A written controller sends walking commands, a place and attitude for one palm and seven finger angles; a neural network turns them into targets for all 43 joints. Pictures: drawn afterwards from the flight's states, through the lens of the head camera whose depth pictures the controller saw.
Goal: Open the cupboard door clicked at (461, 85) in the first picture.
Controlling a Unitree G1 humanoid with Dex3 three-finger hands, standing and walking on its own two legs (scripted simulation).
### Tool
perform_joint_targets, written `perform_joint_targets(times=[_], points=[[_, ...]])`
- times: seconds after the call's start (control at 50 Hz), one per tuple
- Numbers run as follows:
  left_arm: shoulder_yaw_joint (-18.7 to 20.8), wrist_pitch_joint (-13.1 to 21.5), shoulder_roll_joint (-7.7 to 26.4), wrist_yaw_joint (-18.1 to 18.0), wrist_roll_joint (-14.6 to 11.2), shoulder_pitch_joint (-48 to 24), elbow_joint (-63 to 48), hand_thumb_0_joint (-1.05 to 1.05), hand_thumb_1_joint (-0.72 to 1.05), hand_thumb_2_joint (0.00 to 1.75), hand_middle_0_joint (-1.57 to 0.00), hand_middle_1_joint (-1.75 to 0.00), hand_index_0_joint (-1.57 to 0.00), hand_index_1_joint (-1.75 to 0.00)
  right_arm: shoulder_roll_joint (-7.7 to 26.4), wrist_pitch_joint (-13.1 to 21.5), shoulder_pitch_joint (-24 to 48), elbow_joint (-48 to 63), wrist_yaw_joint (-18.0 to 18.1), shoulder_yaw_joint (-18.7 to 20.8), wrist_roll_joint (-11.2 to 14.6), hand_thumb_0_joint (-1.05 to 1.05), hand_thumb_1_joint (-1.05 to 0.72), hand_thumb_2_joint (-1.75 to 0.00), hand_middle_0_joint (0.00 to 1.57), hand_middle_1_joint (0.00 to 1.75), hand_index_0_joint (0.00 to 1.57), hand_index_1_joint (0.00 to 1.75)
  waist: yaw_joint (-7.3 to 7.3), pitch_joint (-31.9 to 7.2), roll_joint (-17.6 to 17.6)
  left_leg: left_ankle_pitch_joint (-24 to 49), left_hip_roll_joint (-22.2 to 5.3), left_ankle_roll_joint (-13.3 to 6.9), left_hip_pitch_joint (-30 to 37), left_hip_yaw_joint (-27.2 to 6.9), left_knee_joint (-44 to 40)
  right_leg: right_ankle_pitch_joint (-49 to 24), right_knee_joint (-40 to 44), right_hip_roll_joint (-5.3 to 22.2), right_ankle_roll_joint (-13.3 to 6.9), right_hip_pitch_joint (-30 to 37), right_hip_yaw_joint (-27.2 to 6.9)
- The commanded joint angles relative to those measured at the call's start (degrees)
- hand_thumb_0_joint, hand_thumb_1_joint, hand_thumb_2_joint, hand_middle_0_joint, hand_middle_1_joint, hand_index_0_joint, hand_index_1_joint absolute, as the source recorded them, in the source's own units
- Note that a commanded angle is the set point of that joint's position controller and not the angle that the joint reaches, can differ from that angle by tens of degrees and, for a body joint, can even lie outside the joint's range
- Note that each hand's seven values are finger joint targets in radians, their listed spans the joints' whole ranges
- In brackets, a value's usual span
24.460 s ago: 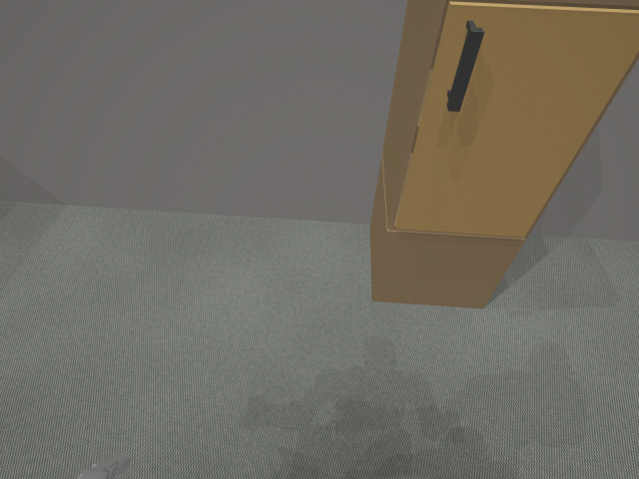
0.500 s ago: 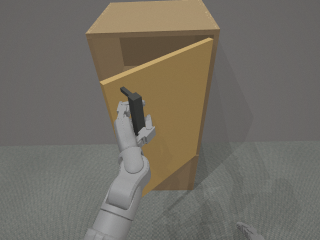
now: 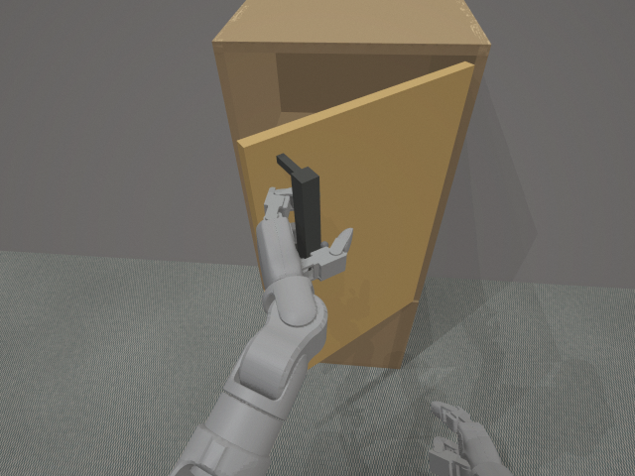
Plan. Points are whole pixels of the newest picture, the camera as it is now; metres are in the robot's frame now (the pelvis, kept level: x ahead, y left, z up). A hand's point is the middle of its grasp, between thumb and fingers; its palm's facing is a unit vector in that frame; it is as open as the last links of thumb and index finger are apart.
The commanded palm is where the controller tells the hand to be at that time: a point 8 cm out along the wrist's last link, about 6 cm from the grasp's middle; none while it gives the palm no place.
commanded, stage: open thumb and fingers to let go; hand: left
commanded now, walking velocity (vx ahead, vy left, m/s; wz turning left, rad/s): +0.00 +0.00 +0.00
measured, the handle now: (298, 215) +0.39 +0.07 +0.15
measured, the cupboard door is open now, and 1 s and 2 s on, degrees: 40 45 45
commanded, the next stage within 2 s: slide the hand sideways off the handle in 0.50 s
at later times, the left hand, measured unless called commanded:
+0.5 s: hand (336, 246) +0.34 +0.02 +0.15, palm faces +0.34 -0.94 -0.03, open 15.3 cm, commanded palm +0.29 +0.04 +0.15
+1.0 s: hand (337, 278) +0.29 +0.01 +0.16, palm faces -0.11 -0.99 +0.04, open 16.4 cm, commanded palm +0.26 +0.06 +0.15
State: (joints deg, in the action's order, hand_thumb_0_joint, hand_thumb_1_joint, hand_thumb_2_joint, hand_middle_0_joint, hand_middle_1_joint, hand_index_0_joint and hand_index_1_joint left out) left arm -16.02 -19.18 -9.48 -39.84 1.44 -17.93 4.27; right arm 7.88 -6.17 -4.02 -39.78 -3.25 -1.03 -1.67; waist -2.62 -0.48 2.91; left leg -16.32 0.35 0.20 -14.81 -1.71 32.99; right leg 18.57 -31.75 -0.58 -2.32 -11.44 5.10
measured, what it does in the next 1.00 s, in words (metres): stands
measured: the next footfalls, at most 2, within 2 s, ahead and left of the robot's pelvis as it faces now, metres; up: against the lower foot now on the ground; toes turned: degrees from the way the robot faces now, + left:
none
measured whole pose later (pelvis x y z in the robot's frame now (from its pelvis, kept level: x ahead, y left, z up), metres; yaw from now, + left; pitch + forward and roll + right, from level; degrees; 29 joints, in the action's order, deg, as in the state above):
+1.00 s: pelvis -0.02 +0.01 +0.00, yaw -2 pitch -5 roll +0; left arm -14.5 -8.1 -3.5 -12.7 -5.3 -10.4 3.6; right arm 9.6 -3.9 -9.2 -34.6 -0.3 -2.8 0.8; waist -1.2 -1.1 2.8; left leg -13.9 0.2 -0.4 -10.7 0.0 29.6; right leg 15.9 -29.3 -0.7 -1.9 -8.3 3.4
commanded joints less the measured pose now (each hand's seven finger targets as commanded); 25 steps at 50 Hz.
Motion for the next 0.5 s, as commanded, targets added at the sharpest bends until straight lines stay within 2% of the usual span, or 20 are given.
perform_joint_targets(times=[0.0,0.06,0.1,0.16,0.22,0.28,0.4,0.42,0.46,0.48], points=[[-2.99,4.61,-12.13,0.39,1.72,-22.18,-13.23,0.0,-0.29,0.39,-0.32,-1.22,-0.32,-1.22,5.09,3.86,7.9,8.44,0.5,1.79,-0.05,0.0,-0.9,-0.9,0.2,0.3,0.2,0.3,1.84,-15.57,-7.12,16.87,-1.17,-0.11,8.92,-0.72,-1.44,-15.94,3.98,0.93,-0.28,-0.9,-0.95],[-0.56,4.45,-10.48,-0.47,1.18,-22.28,-11.37,0.0,-0.5,0.3,-0.3,-1.2,-0.3,-1.2,5.15,3.86,8.35,8.2,0.92,1.64,-0.17,0.0,-0.9,-0.9,0.2,0.3,0.2,0.3,0.95,-15.94,-7.62,15.04,-0.82,-0.06,7.89,-0.44,-2.06,-13.26,4.75,0.9,-0.26,-0.34,-1.13],[-1.02,4.55,-10.97,-0.92,1.37,-22.48,-11.7,0.0,-0.5,0.3,-0.3,-1.2,-0.3,-1.2,5.16,4.1,8.21,8.08,0.99,1.71,-0.31,0.0,-0.9,-0.9,0.2,0.3,0.2,0.3,1.28,-15.68,-7.98,15.33,-0.85,-0.29,8.03,-0.16,-1.73,-13.53,5.34,1.14,-0.16,-0.42,-1.45],[-0.94,4.85,-11.05,-0.91,1.72,-19.67,-11.9,0.0,-0.5,0.3,-0.27,-1.05,-0.27,-1.05,5.12,4.18,7.7,8.2,0.84,1.88,-0.36,0.0,-0.9,-0.9,0.2,0.3,0.2,0.3,0.71,-15.96,-6.56,16.41,-0.98,-0.08,7.9,-0.02,-1.88,-14.71,4.81,1.07,-0.43,0.42,-1.31],[-1.75,5.23,-11.82,-0.98,2.06,-20.3,-11.01,0.0,-0.5,0.3,-0.25,-0.9,-0.25,-0.9,5.17,4.65,7.53,8.07,0.73,1.96,-0.37,0.0,-0.9,-0.9,0.2,0.3,0.2,0.3,1.04,-13.88,-7.32,15.49,-1.08,-0.2,7.75,-0.13,-1.87,-13.03,5.87,1.15,-0.36,-0.61,-1.38],[-0.86,5.96,-10.63,-1.14,2.02,-20.88,-11.86,0.0,-0.5,0.3,-0.22,-0.75,-0.22,-0.75,5.17,4.95,7.49,8.09,0.85,2.07,-0.45,0.0,-0.9,-0.9,0.2,0.3,0.2,0.3,1.1,-14.54,-7.95,14.36,-0.79,-0.38,8.13,0.26,-1.86,-11.26,7.01,1.33,-0.09,-0.54,-1.95],[0.88,6.58,-8.85,-0.92,1.38,-22.77,-8.88,0.0,-0.5,0.3,-0.18,-0.45,-0.18,-0.45,5.01,5.03,8.35,7.53,1.61,1.76,-0.35,0.0,-0.9,-0.9,0.2,0.3,0.2,0.3,1.3,-10.53,-9.02,10.77,0.15,-0.67,7.35,0.7,-2.05,-5.71,11.11,2.25,0.36,-1.61,-3.69],[0.86,6.78,-8.73,-0.81,1.69,-23.66,-8.25,0.0,-0.5,0.3,-0.17,-0.4,-0.17,-0.4,5.01,4.9,8.3,7.13,1.75,1.83,-0.25,0.0,-0.9,-0.9,0.2,0.3,0.2,0.3,1.35,-10.33,-7.9,10.47,0.11,-0.56,7.68,0.57,-2.44,-5.22,11.23,2.23,0.17,-1.74,-3.7],[1.06,6.98,-8.82,-0.95,1.8,-23.67,-8.02,0.0,-0.5,0.3,-0.15,-0.3,-0.15,-0.3,4.92,4.91,8.16,7.34,1.85,1.85,-0.46,0.0,-0.9,-0.9,0.2,0.3,0.2,0.3,1.26,-11.43,-7.41,11.0,0.2,-0.67,8.22,0.74,-2.52,-6.25,10.98,2.29,0.2,-1.36,-3.65],[1.21,7.02,-8.7,-0.91,1.8,-22.97,-8.3,0.0,-0.5,0.3,-0.15,-0.3,-0.15,-0.3,4.91,4.87,8.07,7.55,1.87,1.87,-0.56,0.0,-0.9,-0.9,0.2,0.3,0.2,0.3,1.06,-12.12,-8.36,11.69,0.22,-0.7,8.22,0.71,-2.57,-7.49,10.82,2.29,0.25,-0.51,-3.6]])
